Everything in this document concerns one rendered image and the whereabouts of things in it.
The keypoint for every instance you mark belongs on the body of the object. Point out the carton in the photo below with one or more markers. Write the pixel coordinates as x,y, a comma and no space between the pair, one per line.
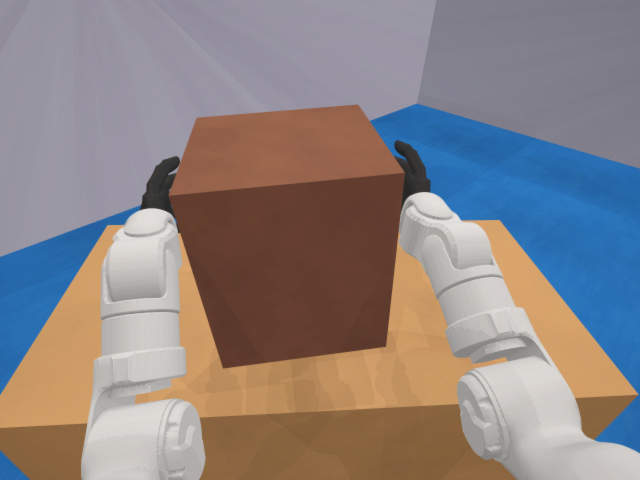
290,222

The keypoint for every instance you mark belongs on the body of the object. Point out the robot left hand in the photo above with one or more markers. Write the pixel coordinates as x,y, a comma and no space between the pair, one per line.
158,186

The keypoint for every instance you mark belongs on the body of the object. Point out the robot left upper arm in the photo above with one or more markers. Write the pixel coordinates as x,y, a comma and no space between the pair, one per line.
159,440

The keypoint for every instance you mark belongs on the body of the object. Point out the robot left forearm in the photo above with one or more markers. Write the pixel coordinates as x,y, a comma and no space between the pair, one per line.
140,302

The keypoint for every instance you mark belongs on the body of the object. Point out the pedestal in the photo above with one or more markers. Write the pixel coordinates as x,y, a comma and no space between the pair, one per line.
388,413

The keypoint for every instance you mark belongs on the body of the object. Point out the robot right hand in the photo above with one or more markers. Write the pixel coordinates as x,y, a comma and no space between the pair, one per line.
415,180

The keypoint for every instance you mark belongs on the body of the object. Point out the robot right forearm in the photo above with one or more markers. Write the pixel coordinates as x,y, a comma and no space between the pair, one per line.
483,321

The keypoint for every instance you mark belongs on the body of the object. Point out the robot right upper arm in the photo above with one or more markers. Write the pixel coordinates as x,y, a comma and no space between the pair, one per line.
521,414

